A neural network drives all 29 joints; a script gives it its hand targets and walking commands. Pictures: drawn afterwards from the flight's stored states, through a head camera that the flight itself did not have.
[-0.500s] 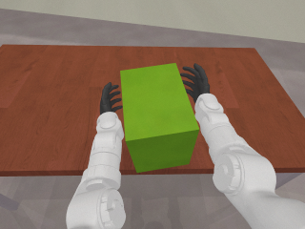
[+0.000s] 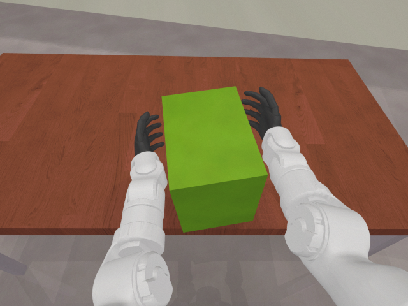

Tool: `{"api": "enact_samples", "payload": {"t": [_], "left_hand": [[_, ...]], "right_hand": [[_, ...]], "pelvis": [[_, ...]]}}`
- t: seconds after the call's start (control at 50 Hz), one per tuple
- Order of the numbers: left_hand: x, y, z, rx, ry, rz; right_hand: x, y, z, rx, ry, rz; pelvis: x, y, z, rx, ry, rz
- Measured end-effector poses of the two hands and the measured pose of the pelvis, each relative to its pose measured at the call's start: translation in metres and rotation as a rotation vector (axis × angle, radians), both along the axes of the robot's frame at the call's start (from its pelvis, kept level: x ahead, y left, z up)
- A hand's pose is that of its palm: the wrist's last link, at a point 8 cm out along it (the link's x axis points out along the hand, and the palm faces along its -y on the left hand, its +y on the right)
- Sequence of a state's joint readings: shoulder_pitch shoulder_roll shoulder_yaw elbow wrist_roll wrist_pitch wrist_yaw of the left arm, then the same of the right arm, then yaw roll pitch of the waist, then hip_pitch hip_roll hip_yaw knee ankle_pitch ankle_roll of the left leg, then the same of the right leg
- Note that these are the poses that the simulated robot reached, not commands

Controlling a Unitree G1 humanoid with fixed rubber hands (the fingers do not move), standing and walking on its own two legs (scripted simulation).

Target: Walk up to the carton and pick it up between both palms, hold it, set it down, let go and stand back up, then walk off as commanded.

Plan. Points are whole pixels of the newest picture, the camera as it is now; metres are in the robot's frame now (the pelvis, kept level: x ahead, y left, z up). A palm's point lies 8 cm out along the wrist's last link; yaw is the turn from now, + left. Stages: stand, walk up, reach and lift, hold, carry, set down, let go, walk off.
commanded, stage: set down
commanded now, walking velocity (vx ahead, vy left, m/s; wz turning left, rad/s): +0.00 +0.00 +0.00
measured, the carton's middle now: (208, 160) +0.41 +0.05 +0.03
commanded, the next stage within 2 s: none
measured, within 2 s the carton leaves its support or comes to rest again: rests again in 1.26 s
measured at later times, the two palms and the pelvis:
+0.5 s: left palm (148, 153) +0.39 +0.18 +0.06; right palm (268, 129) +0.47 -0.06 +0.09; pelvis +0.01 +0.00 +0.00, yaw +0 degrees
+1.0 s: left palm (151, 156) +0.39 +0.18 +0.05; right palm (267, 133) +0.47 -0.07 +0.07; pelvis +0.01 -0.01 +0.00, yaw +0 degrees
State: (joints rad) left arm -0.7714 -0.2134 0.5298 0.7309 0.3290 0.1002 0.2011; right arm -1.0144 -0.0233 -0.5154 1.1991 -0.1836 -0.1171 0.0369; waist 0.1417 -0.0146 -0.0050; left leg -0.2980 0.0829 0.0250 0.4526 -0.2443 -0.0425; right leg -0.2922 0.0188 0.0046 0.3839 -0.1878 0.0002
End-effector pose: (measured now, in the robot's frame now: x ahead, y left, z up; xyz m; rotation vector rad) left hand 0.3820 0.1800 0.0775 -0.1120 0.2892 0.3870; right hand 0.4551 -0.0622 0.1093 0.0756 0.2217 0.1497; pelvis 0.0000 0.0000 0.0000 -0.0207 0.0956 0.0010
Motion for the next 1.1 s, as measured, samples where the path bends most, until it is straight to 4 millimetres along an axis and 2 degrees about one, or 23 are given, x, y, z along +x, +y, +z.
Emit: {"api": "enact_samples", "payload": {"t": [1.1], "left_hand": [[0.012,-0.006,-0.033,0.014,0.048,0.02]], "right_hand": [[0.017,-0.006,-0.041,-0.037,0.044,0.034]], "pelvis": [[0.012,-0.007,-0.001,0.003,0.087,-0.003]]}}
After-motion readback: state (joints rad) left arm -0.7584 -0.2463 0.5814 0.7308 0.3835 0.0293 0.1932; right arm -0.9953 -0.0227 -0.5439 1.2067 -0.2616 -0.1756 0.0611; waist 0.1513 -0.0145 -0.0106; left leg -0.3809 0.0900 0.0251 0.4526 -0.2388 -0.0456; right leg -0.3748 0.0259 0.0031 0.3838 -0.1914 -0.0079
